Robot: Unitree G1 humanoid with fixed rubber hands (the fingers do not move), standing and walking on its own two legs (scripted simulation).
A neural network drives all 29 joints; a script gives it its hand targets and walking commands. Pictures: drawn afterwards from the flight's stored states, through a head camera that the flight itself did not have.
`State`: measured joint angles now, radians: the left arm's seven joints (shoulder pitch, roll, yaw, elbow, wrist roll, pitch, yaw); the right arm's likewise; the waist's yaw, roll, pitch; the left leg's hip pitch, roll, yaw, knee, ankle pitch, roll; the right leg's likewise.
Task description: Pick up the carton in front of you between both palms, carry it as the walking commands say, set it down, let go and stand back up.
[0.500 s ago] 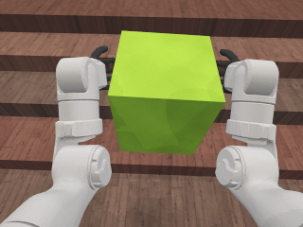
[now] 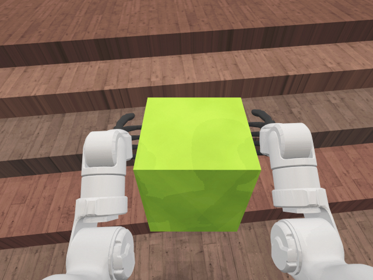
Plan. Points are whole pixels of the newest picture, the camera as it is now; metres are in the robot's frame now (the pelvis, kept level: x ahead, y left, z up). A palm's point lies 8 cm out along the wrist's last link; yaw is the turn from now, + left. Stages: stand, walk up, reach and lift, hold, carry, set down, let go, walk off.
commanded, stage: carry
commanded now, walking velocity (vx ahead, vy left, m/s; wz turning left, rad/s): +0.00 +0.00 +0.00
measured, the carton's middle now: (193, 167) +0.35 +0.00 +0.03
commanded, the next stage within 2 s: none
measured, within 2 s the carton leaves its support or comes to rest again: neither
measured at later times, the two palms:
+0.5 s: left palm (127, 155) +0.31 +0.13 +0.14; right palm (286, 152) +0.31 -0.17 +0.14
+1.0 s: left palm (119, 173) +0.27 +0.13 +0.14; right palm (287, 169) +0.27 -0.16 +0.14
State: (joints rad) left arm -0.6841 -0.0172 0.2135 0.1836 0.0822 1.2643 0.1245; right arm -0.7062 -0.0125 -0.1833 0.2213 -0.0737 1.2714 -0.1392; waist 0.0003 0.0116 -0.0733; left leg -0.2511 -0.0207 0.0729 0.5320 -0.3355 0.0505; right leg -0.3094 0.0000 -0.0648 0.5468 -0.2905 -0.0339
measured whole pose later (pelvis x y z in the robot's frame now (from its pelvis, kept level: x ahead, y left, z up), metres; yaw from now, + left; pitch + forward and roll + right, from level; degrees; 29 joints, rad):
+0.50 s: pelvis -0.03 -0.01 +0.00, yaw +0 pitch +1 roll +0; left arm -0.67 -0.01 0.19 0.26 0.08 1.25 0.12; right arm -0.68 -0.02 -0.17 0.29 -0.07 1.25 -0.13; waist -0.01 0.00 -0.11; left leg -0.25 0.00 0.07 0.52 -0.29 0.03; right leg -0.30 0.02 -0.07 0.52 -0.24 -0.06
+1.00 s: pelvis -0.07 -0.01 +0.00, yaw +0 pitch +0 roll +0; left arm -0.67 -0.01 0.18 0.26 0.08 1.25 0.12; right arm -0.68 -0.01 -0.18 0.29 -0.08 1.25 -0.13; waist 0.00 0.00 -0.10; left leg -0.30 0.00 0.08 0.54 -0.24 0.04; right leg -0.34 0.01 -0.07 0.52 -0.18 -0.05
